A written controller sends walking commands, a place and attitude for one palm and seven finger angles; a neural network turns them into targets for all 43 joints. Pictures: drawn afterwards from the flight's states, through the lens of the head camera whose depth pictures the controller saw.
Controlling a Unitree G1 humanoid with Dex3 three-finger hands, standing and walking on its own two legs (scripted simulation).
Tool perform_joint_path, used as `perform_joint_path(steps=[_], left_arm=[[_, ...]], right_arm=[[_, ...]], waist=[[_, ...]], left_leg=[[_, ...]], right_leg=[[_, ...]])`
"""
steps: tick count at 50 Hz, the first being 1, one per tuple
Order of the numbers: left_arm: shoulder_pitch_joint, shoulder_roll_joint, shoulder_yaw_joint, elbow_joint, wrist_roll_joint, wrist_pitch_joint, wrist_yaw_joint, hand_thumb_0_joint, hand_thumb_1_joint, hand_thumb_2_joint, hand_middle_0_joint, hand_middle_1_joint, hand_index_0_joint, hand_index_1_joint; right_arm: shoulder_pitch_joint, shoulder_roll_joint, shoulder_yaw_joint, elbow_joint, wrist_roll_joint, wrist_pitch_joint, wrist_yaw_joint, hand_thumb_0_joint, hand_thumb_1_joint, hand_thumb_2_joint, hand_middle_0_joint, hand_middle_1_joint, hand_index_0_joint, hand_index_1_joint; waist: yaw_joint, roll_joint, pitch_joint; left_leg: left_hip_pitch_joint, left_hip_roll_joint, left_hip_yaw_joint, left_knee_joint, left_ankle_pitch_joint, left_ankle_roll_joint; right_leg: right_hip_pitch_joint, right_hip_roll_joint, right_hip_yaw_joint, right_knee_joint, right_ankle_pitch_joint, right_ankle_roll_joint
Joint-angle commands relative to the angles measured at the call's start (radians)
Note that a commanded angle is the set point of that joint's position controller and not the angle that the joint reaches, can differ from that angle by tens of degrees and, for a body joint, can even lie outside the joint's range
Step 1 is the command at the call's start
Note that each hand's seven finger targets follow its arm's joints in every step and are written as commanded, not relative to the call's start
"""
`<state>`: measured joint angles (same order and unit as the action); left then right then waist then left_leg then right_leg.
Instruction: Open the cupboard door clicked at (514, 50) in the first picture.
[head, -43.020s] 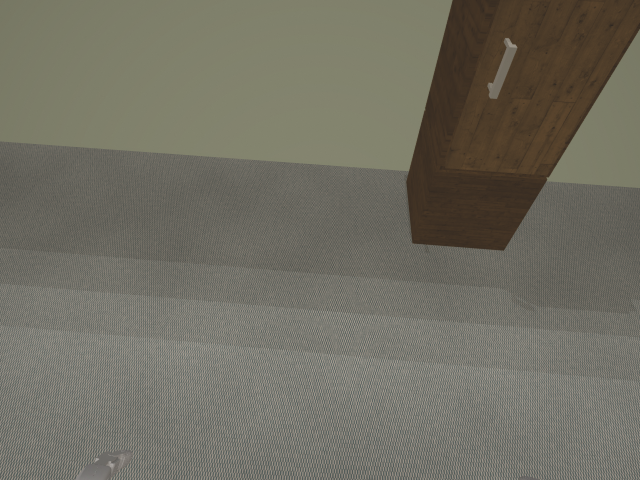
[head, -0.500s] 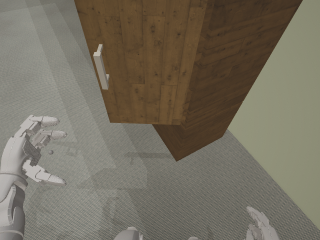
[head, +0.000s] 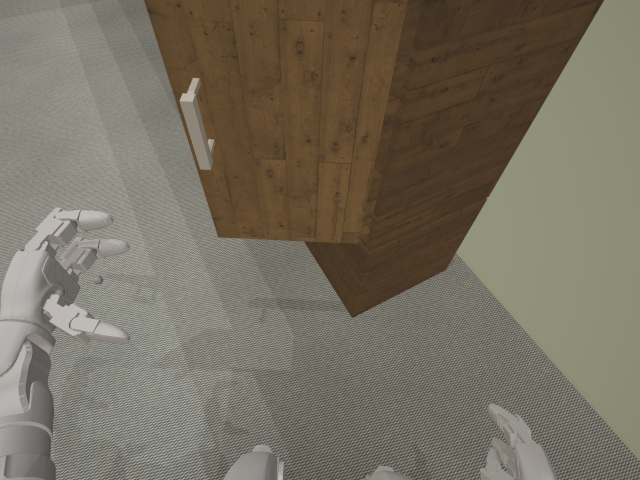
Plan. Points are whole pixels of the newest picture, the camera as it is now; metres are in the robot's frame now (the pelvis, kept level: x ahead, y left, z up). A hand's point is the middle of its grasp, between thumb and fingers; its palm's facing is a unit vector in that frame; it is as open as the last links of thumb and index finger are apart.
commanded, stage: move the hooked fingers beside the handle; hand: left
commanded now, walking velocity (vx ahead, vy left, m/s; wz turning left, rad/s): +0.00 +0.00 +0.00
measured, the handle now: (200, 126) +0.61 +0.23 +0.06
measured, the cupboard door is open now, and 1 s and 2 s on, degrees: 59 59 59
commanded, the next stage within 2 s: none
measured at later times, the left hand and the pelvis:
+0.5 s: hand (112, 229) +0.39 +0.29 +0.06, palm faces +0.02 -1.00 +0.01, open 14.0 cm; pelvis +0.00 +0.01 -0.01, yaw -1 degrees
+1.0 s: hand (131, 182) +0.47 +0.30 +0.07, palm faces +0.02 -1.00 +0.00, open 14.0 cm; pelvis +0.00 +0.03 -0.02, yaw -3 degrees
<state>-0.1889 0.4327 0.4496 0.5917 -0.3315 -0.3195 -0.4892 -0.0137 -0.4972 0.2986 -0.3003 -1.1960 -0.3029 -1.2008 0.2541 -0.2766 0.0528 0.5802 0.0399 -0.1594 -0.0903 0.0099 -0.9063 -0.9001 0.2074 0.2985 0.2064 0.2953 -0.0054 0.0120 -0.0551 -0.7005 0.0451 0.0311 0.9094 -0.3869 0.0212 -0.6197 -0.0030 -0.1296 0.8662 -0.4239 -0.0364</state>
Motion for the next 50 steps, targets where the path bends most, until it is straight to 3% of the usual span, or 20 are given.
perform_joint_path(steps=[1, 4, 6, 10, 12, 16, 17, 21, 22, 25, 26, 30, 31, 36, 39, 40, 41, 45, 47, 50], left_arm=[[-0.359, 0.295, 0.051, -0.191, -0.013, -0.086, -0.028, 0.000, -0.500, 0.300, -0.300, -1.200, -0.300, -1.200], [-0.309, 0.354, 0.110, -0.083, -0.021, -0.060, -0.046, 0.000, -0.500, 0.300, -0.300, -1.200, -0.300, -1.200], [-0.315, 0.353, 0.115, -0.035, -0.026, -0.040, -0.054, 0.000, -0.500, 0.300, -0.300, -1.200, -0.300, -1.200], [-0.363, 0.408, 0.148, -0.007, -0.015, -0.041, -0.052, 0.000, -0.500, 0.300, -0.300, -1.200, -0.300, -1.200], [-0.377, 0.387, 0.132, -0.030, -0.006, -0.065, -0.042, 0.000, -0.500, 0.300, -0.300, -1.200, -0.300, -1.200], [-0.493, 0.388, 0.118, 0.011, 0.003, -0.108, -0.044, 0.000, -0.500, 0.300, -0.300, -1.200, -0.300, -1.200], [-0.501, 0.410, 0.136, 0.028, 0.005, -0.116, -0.045, 0.000, -0.500, 0.300, -0.300, -1.200, -0.300, -1.200], [-0.603, 0.416, 0.104, 0.107, 0.026, -0.113, -0.062, 0.000, -0.500, 0.300, -0.300, -1.200, -0.300, -1.200], [-0.657, 0.414, 0.087, 0.127, 0.034, -0.110, -0.062, 0.000, -0.500, 0.300, -0.300, -1.200, -0.300, -1.200], [-0.721, 0.465, 0.106, 0.160, 0.058, -0.114, -0.052, 0.000, -0.500, 0.300, -0.300, -1.200, -0.300, -1.200], [-0.759, 0.439, 0.075, 0.153, 0.065, -0.119, -0.047, 0.000, -0.500, 0.300, -0.300, -1.200, -0.300, -1.200], [-0.752, 0.490, 0.125, 0.197, 0.076, -0.130, -0.020, 0.000, -0.500, 0.300, -0.300, -1.200, -0.300, -1.200], [-0.769, 0.464, 0.103, 0.211, 0.079, -0.127, -0.016, 0.000, -0.500, 0.300, -0.300, -1.200, -0.300, -1.200], [-0.771, 0.492, 0.113, 0.291, 0.104, -0.105, -0.003, 0.000, -0.500, 0.300, -0.300, -1.200, -0.300, -1.200], [-0.836, 0.484, 0.094, 0.312, 0.114, -0.111, 0.005, 0.000, -0.500, 0.300, -0.300, -1.200, -0.300, -1.200], [-0.867, 0.517, 0.112, 0.318, 0.124, -0.120, 0.010, 0.000, -0.500, 0.300, -0.300, -1.200, -0.300, -1.200], [-0.898, 0.492, 0.086, 0.313, 0.127, -0.126, 0.012, 0.000, -0.500, 0.300, -0.300, -1.200, -0.300, -1.200], [-0.985, 0.526, 0.096, 0.321, 0.140, -0.160, 0.021, 0.000, -0.500, 0.300, -0.300, -1.200, -0.300, -1.200], [-1.020, 0.543, 0.099, 0.362, 0.149, -0.154, 0.027, 0.000, -0.500, 0.300, -0.300, -1.200, -0.300, -1.200], [-1.058, 0.555, 0.083, 0.385, 0.167, -0.141, 0.026, 0.000, -0.500, 0.300, -0.300, -1.200, -0.300, -1.200]], right_arm=[[0.028, -0.150, -0.069, -0.096, 0.005, -0.048, -0.013, 0.000, -0.900, -0.900, 0.200, 0.300, 0.200, 0.300], [0.052, -0.163, -0.072, -0.094, 0.004, -0.036, -0.009, 0.000, -0.900, -0.900, 0.200, 0.300, 0.200, 0.300], [0.050, -0.163, -0.071, -0.099, 0.008, -0.024, -0.005, 0.000, -0.900, -0.900, 0.200, 0.300, 0.200, 0.300], [0.066, -0.170, -0.075, -0.110, 0.006, -0.007, 0.004, 0.000, -0.900, -0.900, 0.200, 0.300, 0.200, 0.300], [0.081, -0.166, -0.081, -0.113, 0.002, -0.002, 0.011, 0.000, -0.900, -0.900, 0.200, 0.300, 0.200, 0.300], [0.106, -0.171, -0.086, -0.090, 0.001, 0.015, 0.011, 0.000, -0.900, -0.900, 0.200, 0.300, 0.200, 0.300], [0.113, -0.176, -0.089, -0.083, 0.000, 0.018, 0.010, 0.000, -0.900, -0.900, 0.200, 0.300, 0.200, 0.300], [0.126, -0.180, -0.084, -0.063, 0.000, 0.033, 0.004, 0.000, -0.900, -0.900, 0.200, 0.300, 0.200, 0.300], [0.129, -0.183, -0.083, -0.057, 0.000, 0.036, 0.002, 0.000, -0.900, -0.900, 0.200, 0.300, 0.200, 0.300], [0.149, -0.191, -0.085, -0.047, -0.004, 0.044, 0.000, 0.000, -0.900, -0.900, 0.200, 0.300, 0.200, 0.300], [0.152, -0.188, -0.083, -0.046, -0.006, 0.045, 0.002, 0.000, -0.900, -0.900, 0.200, 0.300, 0.200, 0.300], [0.181, -0.197, -0.086, -0.043, -0.014, 0.064, 0.012, 0.000, -0.900, -0.900, 0.200, 0.300, 0.200, 0.300], [0.180, -0.193, -0.084, -0.043, -0.014, 0.070, 0.016, 0.000, -0.900, -0.900, 0.200, 0.300, 0.200, 0.300], [0.200, -0.201, -0.085, -0.056, -0.016, 0.104, 0.024, 0.000, -0.900, -0.900, 0.200, 0.300, 0.200, 0.300], [0.216, -0.202, -0.083, -0.056, -0.019, 0.120, 0.026, 0.000, -0.900, -0.900, 0.200, 0.300, 0.200, 0.300], [0.223, -0.208, -0.085, -0.048, -0.021, 0.127, 0.025, 0.000, -0.900, -0.900, 0.200, 0.300, 0.200, 0.300], [0.226, -0.206, -0.084, -0.046, -0.022, 0.130, 0.028, 0.000, -0.900, -0.900, 0.200, 0.300, 0.200, 0.300], [0.245, -0.216, -0.086, -0.026, -0.029, 0.145, 0.024, 0.000, -0.900, -0.900, 0.200, 0.300, 0.200, 0.300], [0.252, -0.221, -0.082, -0.013, -0.031, 0.152, 0.023, 0.000, -0.900, -0.900, 0.200, 0.300, 0.200, 0.300], [0.265, -0.224, -0.079, -0.005, -0.034, 0.161, 0.018, 0.000, -0.900, -0.900, 0.200, 0.300, 0.200, 0.300]], waist=[[-0.030, 0.129, -0.339], [-0.014, 0.035, -0.343], [-0.013, 0.019, -0.321], [-0.004, 0.064, -0.324], [-0.010, 0.076, -0.349], [-0.045, 0.066, -0.351], [-0.042, 0.059, -0.363], [-0.059, 0.119, -0.350], [-0.075, 0.102, -0.334], [-0.069, 0.132, -0.384], [-0.079, 0.149, -0.395], [-0.061, 0.150, -0.460], [-0.069, 0.148, -0.453], [-0.071, 0.122, -0.414], [-0.092, 0.113, -0.392], [-0.095, 0.124, -0.402], [-0.106, 0.153, -0.407], [-0.121, 0.167, -0.444], [-0.137, 0.149, -0.437], [-0.145, 0.194, -0.461]], left_leg=[[0.223, -0.037, -0.051, -0.112, 0.186, 0.012], [0.170, -0.036, -0.049, -0.096, 0.232, 0.016], [0.130, -0.039, -0.038, -0.097, 0.224, 0.015], [0.119, -0.038, -0.034, -0.094, 0.243, 0.013], [0.148, -0.038, -0.032, -0.092, 0.268, 0.015], [0.152, -0.032, -0.039, -0.076, 0.250, 0.017], [0.149, -0.030, -0.042, -0.077, 0.238, 0.017], [0.156, -0.028, -0.050, -0.077, 0.208, 0.016], [0.150, -0.025, -0.056, -0.077, 0.183, 0.018], [0.182, -0.019, -0.072, -0.072, 0.197, 0.015], [0.210, -0.018, -0.081, -0.073, 0.215, 0.013], [0.256, -0.008, -0.098, -0.062, 0.308, 0.000], [0.254, -0.007, -0.099, -0.064, 0.296, -0.001], [0.207, -0.004, -0.090, -0.064, 0.296, 0.003], [0.205, 0.000, -0.096, -0.056, 0.293, 0.004], [0.218, 0.005, -0.105, -0.057, 0.297, -0.001], [0.234, 0.005, -0.108, -0.055, 0.286, -0.003], [0.271, 0.012, -0.133, -0.048, 0.284, -0.010], [0.249, 0.012, -0.139, -0.044, 0.235, -0.005], [0.268, 0.013, -0.143, -0.036, 0.259, -0.006]], right_leg=[[0.083, 0.027, 0.126, -0.128, 0.205, 0.013], [0.128, 0.030, 0.131, -0.115, 0.274, 0.016], [0.135, 0.022, 0.141, -0.122, 0.287, 0.024], [0.127, 0.026, 0.134, -0.105, 0.306, 0.019], [0.113, 0.031, 0.126, -0.097, 0.326, 0.020], [0.064, 0.040, 0.123, -0.086, 0.297, 0.021], [0.061, 0.040, 0.122, -0.086, 0.278, 0.020], [0.002, 0.040, 0.115, -0.083, 0.231, 0.014], [-0.026, 0.039, 0.111, -0.085, 0.201, 0.017], [-0.052, 0.042, 0.105, -0.072, 0.186, 0.010], [-0.073, 0.043, 0.096, -0.067, 0.189, 0.009], [-0.087, 0.049, 0.083, -0.043, 0.226, 0.006], [-0.097, 0.048, 0.080, -0.045, 0.215, 0.009], [-0.101, 0.052, 0.078, -0.045, 0.223, 0.013], [-0.141, 0.057, 0.074, -0.040, 0.206, 0.011], [-0.154, 0.057, 0.072, -0.036, 0.201, 0.011], [-0.179, 0.057, 0.071, -0.038, 0.181, 0.012], [-0.221, 0.058, 0.069, -0.028, 0.157, 0.008], [-0.236, 0.057, 0.069, -0.030, 0.136, 0.012], [-0.257, 0.055, 0.070, -0.025, 0.143, 0.010]])
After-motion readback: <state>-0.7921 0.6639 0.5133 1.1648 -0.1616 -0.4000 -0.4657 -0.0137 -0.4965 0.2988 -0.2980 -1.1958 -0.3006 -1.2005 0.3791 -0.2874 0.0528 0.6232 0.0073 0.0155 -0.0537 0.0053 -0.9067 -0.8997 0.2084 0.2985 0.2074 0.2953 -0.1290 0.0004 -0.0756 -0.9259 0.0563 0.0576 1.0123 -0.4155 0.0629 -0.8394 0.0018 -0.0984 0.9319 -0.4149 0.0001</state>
